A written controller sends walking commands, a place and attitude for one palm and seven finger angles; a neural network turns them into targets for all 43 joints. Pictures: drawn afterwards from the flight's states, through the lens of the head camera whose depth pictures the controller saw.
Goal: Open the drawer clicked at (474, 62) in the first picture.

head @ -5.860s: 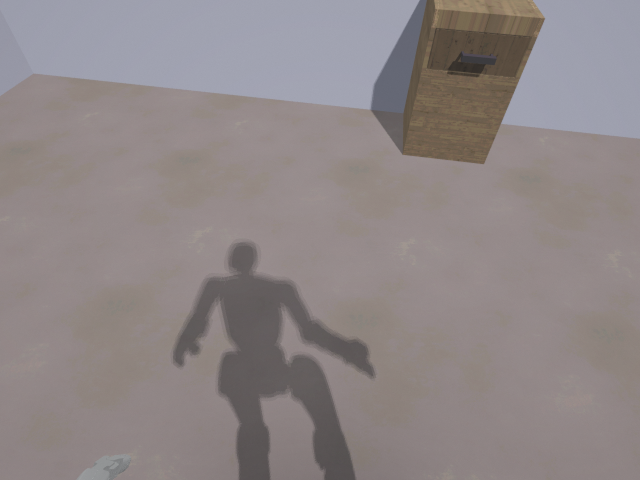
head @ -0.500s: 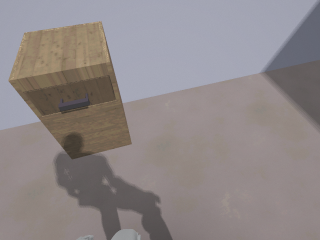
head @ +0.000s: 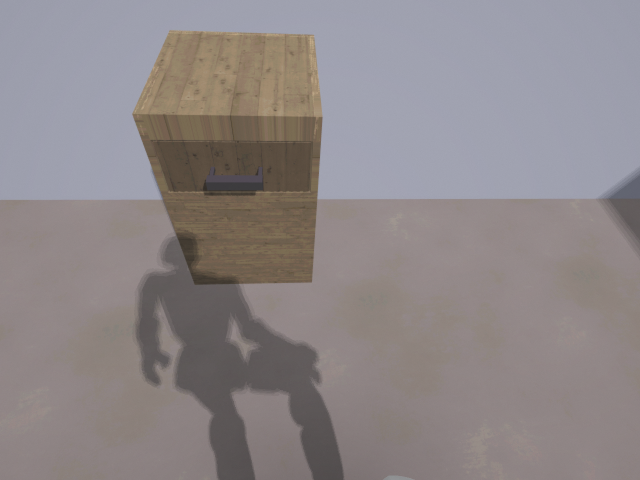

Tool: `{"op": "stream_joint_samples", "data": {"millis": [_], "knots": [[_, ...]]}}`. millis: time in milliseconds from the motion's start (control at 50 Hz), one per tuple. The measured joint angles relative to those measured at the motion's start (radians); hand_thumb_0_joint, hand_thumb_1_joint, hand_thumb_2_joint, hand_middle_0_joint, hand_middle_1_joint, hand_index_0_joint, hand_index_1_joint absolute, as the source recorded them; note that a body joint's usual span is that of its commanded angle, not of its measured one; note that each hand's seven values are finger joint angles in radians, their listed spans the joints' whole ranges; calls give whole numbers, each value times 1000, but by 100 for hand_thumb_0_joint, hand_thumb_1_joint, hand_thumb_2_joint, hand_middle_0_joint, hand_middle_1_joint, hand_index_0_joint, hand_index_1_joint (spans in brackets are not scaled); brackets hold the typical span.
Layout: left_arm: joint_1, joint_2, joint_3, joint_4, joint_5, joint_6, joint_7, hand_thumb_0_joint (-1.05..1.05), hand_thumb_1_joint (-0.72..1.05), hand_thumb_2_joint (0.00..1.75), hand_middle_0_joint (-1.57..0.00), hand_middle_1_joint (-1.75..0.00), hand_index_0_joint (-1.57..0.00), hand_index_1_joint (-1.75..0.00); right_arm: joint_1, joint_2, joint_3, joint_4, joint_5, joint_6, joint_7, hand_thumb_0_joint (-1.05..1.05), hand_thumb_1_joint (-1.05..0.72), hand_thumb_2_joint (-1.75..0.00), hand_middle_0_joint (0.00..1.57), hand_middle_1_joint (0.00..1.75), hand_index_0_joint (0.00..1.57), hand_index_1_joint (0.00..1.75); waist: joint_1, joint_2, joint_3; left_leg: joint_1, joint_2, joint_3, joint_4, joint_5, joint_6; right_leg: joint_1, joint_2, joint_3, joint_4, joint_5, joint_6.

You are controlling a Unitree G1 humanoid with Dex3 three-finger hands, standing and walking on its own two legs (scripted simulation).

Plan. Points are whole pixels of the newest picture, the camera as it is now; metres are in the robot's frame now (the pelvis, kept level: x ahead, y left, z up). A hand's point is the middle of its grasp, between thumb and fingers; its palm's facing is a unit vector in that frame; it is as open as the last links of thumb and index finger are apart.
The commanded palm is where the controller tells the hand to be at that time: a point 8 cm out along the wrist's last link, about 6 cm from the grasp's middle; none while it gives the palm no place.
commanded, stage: take the last steps up to it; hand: left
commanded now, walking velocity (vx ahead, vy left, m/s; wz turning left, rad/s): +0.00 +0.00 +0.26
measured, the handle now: (235, 176) +0.82 +0.27 -0.21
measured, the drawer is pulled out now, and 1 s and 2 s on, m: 0.00 0.00 0.00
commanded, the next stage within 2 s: come to a stop and stand still in 1.24 s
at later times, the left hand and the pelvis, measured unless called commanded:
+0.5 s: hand out of the picture -0.06 +0.13 -0.16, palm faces +0.19 -0.97 -0.18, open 7.4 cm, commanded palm none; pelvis +0.03 -0.02 +0.00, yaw +6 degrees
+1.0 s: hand (166, 417) +0.22 +0.25 -0.17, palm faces +0.10 -0.98 -0.17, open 7.4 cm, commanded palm none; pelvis +0.16 +0.06 +0.00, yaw +4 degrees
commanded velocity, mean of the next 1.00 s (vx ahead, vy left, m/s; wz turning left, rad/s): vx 0.29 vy -0.03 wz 0.01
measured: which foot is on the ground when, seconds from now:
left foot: down 0.00-0.16, up 0.18-0.62, down 0.64-1.00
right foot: up 0.00-0.12, down 0.14-0.64, up 0.66-1.00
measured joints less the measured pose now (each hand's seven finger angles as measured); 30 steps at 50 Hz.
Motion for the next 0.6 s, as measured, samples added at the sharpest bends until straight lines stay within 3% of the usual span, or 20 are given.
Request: {"op": "stream_joint_samples", "data": {"millis": [80, 140, 220, 280, 340, 480, 600], "knots": [[-23, -26, -8, -9, -3, -10, 3, 1, 91, 90, -20, -29, -20, -30, 24, 3, -5, 22, -5, 10, 2, 1, -90, -90, 21, 30, 20, 30, -20, 18, -3, -14, -8, -12, 20, -1, -12, 76, 22, -3, -164, 0, -14], [-18, -43, -16, -10, -1, -36, 0, 1, 91, 90, -20, -29, -20, -30, 55, -2, -10, 43, -2, 12, 2, 1, -90, -90, 21, 30, 20, 30, -25, 29, -20, -41, -15, -19, 69, -20, -30, 176, 36, -15, -367, 88, -28], [27, -85, -32, 3, 13, -67, -5, 1, 91, 90, -20, -29, -20, -30, 101, -23, -28, 80, -2, 31, 11, 1, -91, -90, 21, 30, 20, 30, -28, 75, -44, -144, -3, -41, 349, -199, -39, 218, 54, -60, -409, 123, -116], [88, -101, -33, 25, 10, -84, -1, 1, 91, 90, -20, -30, -20, -30, 120, -31, -38, 104, -9, 34, 24, 1, -91, -90, 20, 30, 20, 30, -20, 66, -58, -223, 18, -26, 532, -119, -47, 267, 50, -69, -490, 156, -122], [144, -105, -32, 61, 9, -92, 0, 1, 91, 90, -20, -30, -20, -30, 137, -35, -48, 114, -11, 26, 27, 1, -91, -90, 20, 30, 20, 30, -22, 59, -63, -271, 53, -20, 591, -28, -63, 307, 51, -83, -559, 184, -122], [249, -121, -32, 140, 17, -107, -4, 1, 91, 90, -20, -30, -20, -30, 139, -33, -52, 140, -9, 23, 29, 1, -91, -90, 20, 30, 20, 30, 9, 43, -57, -270, 112, 7, 456, 5, -76, 357, 49, -110, -629, 188, -108], [307, -120, -26, 198, 22, -102, -8, 1, 91, 90, -20, -30, -20, -30, 80, -5, -35, 126, -3, -10, 29, 1, -91, -90, 20, 30, 20, 30, 46, 14, -45, -176, 101, 63, 198, -46, -54, 366, 25, -114, -583, 129, -65]]}}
